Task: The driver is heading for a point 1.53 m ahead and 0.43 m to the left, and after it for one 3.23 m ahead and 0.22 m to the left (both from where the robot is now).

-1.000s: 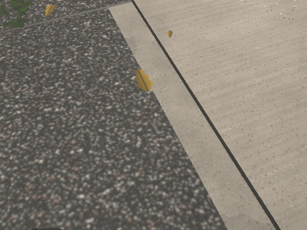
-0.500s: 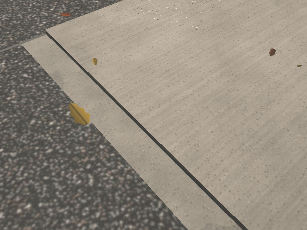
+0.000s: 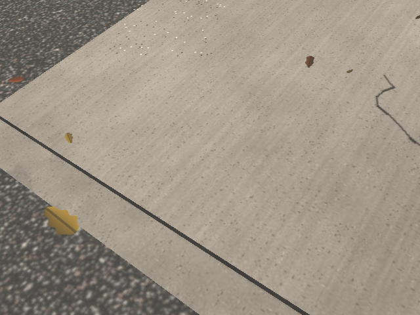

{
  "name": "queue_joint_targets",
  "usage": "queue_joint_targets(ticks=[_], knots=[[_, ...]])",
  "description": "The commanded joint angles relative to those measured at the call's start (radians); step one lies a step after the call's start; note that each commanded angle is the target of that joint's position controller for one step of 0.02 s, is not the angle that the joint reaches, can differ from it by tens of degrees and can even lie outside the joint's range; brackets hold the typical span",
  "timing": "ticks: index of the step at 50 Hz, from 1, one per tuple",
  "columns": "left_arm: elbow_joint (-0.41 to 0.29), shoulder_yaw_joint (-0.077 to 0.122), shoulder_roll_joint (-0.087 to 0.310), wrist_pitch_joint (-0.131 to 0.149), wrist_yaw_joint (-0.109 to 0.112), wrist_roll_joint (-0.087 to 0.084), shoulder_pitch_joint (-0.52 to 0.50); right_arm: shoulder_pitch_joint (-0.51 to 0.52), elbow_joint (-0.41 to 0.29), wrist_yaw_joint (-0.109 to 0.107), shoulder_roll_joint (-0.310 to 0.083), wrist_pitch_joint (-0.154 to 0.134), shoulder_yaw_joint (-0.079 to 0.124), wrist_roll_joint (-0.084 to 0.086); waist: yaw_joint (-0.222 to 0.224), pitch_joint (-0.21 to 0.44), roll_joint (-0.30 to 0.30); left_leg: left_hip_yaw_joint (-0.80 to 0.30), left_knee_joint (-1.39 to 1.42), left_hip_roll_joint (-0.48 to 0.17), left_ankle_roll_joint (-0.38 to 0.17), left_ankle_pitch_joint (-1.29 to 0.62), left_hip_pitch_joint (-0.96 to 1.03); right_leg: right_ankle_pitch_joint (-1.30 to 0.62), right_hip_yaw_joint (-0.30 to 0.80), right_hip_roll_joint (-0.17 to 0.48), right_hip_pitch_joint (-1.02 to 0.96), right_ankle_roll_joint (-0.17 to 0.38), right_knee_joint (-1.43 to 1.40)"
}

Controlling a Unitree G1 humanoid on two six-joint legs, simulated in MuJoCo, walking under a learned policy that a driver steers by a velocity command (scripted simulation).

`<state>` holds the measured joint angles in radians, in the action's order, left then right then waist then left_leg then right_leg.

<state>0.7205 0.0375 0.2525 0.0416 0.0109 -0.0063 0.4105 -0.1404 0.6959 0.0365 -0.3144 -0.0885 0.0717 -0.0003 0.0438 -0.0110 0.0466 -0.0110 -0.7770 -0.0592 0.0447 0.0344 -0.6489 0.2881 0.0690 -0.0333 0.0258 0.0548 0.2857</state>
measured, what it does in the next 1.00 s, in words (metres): walks ahead: left foot, then right foot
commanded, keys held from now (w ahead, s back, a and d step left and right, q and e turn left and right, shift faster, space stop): w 0.04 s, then no key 0.96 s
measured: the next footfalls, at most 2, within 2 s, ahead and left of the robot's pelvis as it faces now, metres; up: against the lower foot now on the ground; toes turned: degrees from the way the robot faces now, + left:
left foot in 0.18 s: +0.30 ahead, +0.13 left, +0.00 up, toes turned -1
right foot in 0.54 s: +0.28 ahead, -0.11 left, +0.00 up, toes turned -1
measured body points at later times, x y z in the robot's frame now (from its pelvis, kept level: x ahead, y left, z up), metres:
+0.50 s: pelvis +0.19 +0.03 -0.01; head +0.21 +0.03 +0.44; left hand +0.32 +0.30 -0.13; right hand +0.31 -0.22 -0.13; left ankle +0.26 +0.13 -0.75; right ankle +0.24 -0.11 -0.74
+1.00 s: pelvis +0.26 +0.01 -0.01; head +0.27 +0.01 +0.44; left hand +0.37 +0.26 -0.14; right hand +0.34 -0.26 -0.14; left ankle +0.26 +0.13 -0.75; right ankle +0.24 -0.11 -0.75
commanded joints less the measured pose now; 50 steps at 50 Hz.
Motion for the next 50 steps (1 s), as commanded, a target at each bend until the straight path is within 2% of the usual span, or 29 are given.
queue_joint_targets(ticks=[1,3,5,7,8,9,10,11,12,13,14,15,17,19,21,23,24,26,27,28,29,30,31,34,38,42,50], knots=[[-0.032,0.054,0.196,0.021,0.013,-0.007,0.008,0.203,-0.108,0.013,-0.024,-0.021,-0.010,0.014,0.044,-0.078,-0.155,0.030,0.165,0.035,0.002,-0.126,0.019,-0.242,0.109,0.198,0.073,0.141,-0.123],[-0.008,0.054,0.199,0.022,0.012,-0.013,0.021,0.230,-0.120,0.021,-0.035,-0.025,-0.008,0.017,0.043,-0.107,-0.151,0.014,0.230,0.037,-0.023,-0.131,0.033,-0.284,0.119,0.221,0.050,0.134,-0.106],[0.011,0.057,0.201,0.016,0.015,-0.011,0.017,0.207,-0.117,0.028,-0.053,-0.031,-0.001,0.008,0.020,-0.093,-0.159,0.006,0.276,0.046,-0.055,-0.121,0.080,-0.425,0.118,0.235,0.005,0.107,-0.042],[0.014,0.062,0.210,0.009,0.018,-0.006,-0.003,0.122,-0.093,0.024,-0.082,-0.034,0.013,-0.003,-0.022,-0.026,-0.181,0.023,0.277,0.080,-0.089,-0.079,0.190,-0.669,0.117,0.227,-0.040,0.077,0.071],[0.008,0.061,0.209,0.005,0.019,-0.006,-0.027,0.023,-0.063,0.015,-0.102,-0.035,0.025,-0.011,-0.078,0.045,-0.176,0.052,0.302,0.107,-0.113,-0.109,0.325,-0.812,0.098,0.191,-0.039,0.054,0.192],[0.001,0.051,0.185,0.004,0.018,0.000,-0.023,-0.080,-0.042,0.006,-0.131,-0.035,0.033,-0.020,-0.129,0.136,-0.150,0.031,0.308,0.061,-0.148,-0.283,0.527,-0.788,0.074,0.138,0.034,0.014,0.362],[-0.017,0.027,0.109,0.007,0.013,0.026,0.071,-0.182,-0.037,-0.003,-0.208,-0.033,0.043,-0.046,-0.110,0.318,0.048,-0.221,0.199,-0.186,-0.264,-0.632,0.915,-0.384,0.069,0.049,0.310,-0.040,0.694],[0.036,0.010,0.065,0.009,0.006,0.003,0.220,-0.231,-0.007,0.006,-0.181,-0.021,0.033,-0.038,-0.082,0.510,0.259,-0.573,0.268,-0.391,-0.422,-0.679,1.102,0.427,0.119,-0.093,0.488,-0.090,1.006],[0.051,0.040,0.188,0.002,0.004,-0.020,0.153,-0.199,-0.024,0.007,-0.128,-0.007,0.023,-0.009,-0.113,0.463,0.119,-0.528,0.339,-0.332,-0.379,-0.468,0.982,0.380,0.170,-0.044,0.498,-0.093,1.076],[0.014,0.047,0.208,-0.007,0.007,-0.029,0.027,-0.099,-0.028,0.003,-0.095,0.001,0.010,0.004,-0.098,0.279,0.063,-0.391,0.375,-0.287,-0.338,-0.355,0.824,0.321,0.106,0.007,0.557,-0.095,1.049],[0.002,0.041,0.191,-0.017,0.015,-0.013,-0.037,-0.029,-0.028,-0.002,-0.056,0.008,-0.007,0.004,-0.074,0.176,-0.006,-0.311,0.416,-0.238,-0.312,-0.311,0.666,0.266,0.065,0.051,0.543,-0.102,0.981],[-0.005,0.042,0.173,-0.031,0.021,0.000,-0.056,0.018,-0.025,-0.005,-0.036,0.010,-0.015,-0.004,-0.042,0.116,-0.003,-0.257,0.454,-0.206,-0.295,-0.272,0.530,0.215,0.051,0.087,0.486,-0.106,0.907],[0.014,0.030,0.111,-0.055,0.029,0.004,0.000,0.076,-0.010,-0.006,-0.036,0.011,-0.017,-0.024,0.008,0.083,0.060,-0.159,0.513,-0.145,-0.278,-0.238,0.345,0.164,0.012,0.098,0.328,-0.116,0.753],[0.016,0.016,0.075,-0.057,0.037,0.014,0.000,0.094,0.007,-0.010,-0.044,0.008,-0.016,-0.028,0.011,0.094,0.082,-0.105,0.513,-0.135,-0.292,-0.314,0.307,0.152,-0.009,0.098,0.255,-0.126,0.589],[0.013,0.013,0.084,-0.056,0.035,0.017,-0.030,0.079,0.026,-0.017,-0.069,0.018,-0.009,-0.020,-0.008,0.131,0.073,-0.109,0.514,-0.147,-0.293,-0.210,0.326,0.039,-0.013,0.102,0.203,-0.119,0.473],[0.018,0.020,0.102,-0.063,0.030,0.015,-0.053,0.086,0.037,-0.022,-0.079,0.037,-0.010,-0.012,-0.011,0.120,0.053,-0.119,0.527,-0.141,-0.272,0.080,0.291,-0.073,-0.026,0.091,0.142,-0.105,0.381],[0.019,0.021,0.099,-0.065,0.028,0.020,-0.064,0.099,0.040,-0.023,-0.073,0.045,-0.015,-0.009,-0.003,0.096,0.046,-0.120,0.529,-0.125,-0.248,0.245,0.251,-0.119,-0.039,0.080,0.099,-0.093,0.322],[0.001,0.021,0.104,-0.064,0.029,0.040,-0.103,0.079,0.061,-0.021,-0.018,0.052,-0.040,-0.012,-0.001,0.033,0.023,-0.117,0.510,-0.076,-0.166,0.472,0.188,-0.128,-0.010,0.096,0.056,-0.062,0.217],[-0.022,0.024,0.138,-0.060,0.034,0.041,-0.130,0.047,0.072,-0.019,0.000,0.053,-0.048,-0.021,-0.023,-0.004,-0.038,-0.089,0.451,-0.029,-0.113,0.504,0.187,-0.146,0.075,0.166,0.084,-0.035,0.128],[-0.016,0.039,0.204,-0.059,0.038,0.031,-0.184,-0.024,0.079,-0.022,-0.002,0.058,-0.044,-0.019,-0.103,-0.028,-0.190,-0.008,0.412,0.042,-0.075,0.429,0.274,0.068,0.107,0.177,0.243,0.005,0.099],[-0.018,0.027,0.140,-0.051,0.031,0.032,-0.206,-0.006,0.090,-0.029,-0.018,0.063,-0.043,-0.023,-0.082,-0.039,-0.202,0.013,0.366,0.048,-0.055,0.339,0.376,0.212,0.091,0.147,0.334,0.002,0.061],[-0.013,0.014,0.099,-0.042,0.026,0.040,-0.212,0.003,0.093,-0.033,-0.023,0.066,-0.040,-0.020,-0.080,-0.046,-0.198,0.013,0.351,0.048,-0.055,0.288,0.405,0.220,0.079,0.131,0.354,-0.019,0.053],[-0.008,0.012,0.094,-0.033,0.022,0.039,-0.217,-0.004,0.104,-0.039,-0.020,0.070,-0.041,-0.019,-0.082,-0.040,-0.188,0.008,0.348,0.038,-0.063,0.255,0.418,0.150,0.066,0.119,0.344,-0.038,0.067],[0.011,0.013,0.102,-0.012,0.021,0.023,-0.180,-0.011,0.129,-0.040,-0.027,0.066,-0.040,-0.017,-0.061,0.013,-0.113,-0.006,0.346,0.026,-0.077,0.154,0.400,-0.106,0.038,0.107,0.224,-0.052,0.145],[0.030,0.014,0.103,-0.015,0.025,0.019,-0.171,0.003,0.162,-0.038,-0.027,0.061,-0.040,-0.005,-0.047,0.056,-0.071,-0.005,0.331,0.021,-0.070,0.036,0.421,-0.279,0.021,0.097,0.152,-0.041,0.186],[0.055,0.014,0.098,-0.023,0.023,0.016,-0.181,-0.001,0.202,-0.044,-0.033,0.073,-0.039,-0.002,-0.050,0.056,-0.049,-0.005,0.324,0.019,-0.066,-0.016,0.450,-0.336,0.011,0.091,0.137,-0.037,0.184],[0.123,0.016,0.095,-0.029,0.022,0.014,-0.200,0.003,0.269,-0.060,-0.049,0.091,-0.034,0.000,-0.057,0.036,-0.048,-0.009,0.334,0.015,-0.064,-0.038,0.485,-0.341,-0.008,0.078,0.131,-0.039,0.159]])
Velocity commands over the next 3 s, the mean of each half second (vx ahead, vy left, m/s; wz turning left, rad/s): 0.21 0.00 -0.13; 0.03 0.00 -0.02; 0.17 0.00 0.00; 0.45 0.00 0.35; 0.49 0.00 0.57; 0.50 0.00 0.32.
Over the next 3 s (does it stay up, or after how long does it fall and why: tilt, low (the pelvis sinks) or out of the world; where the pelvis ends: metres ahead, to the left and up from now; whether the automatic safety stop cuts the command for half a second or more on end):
stays up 0.94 0.26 0.03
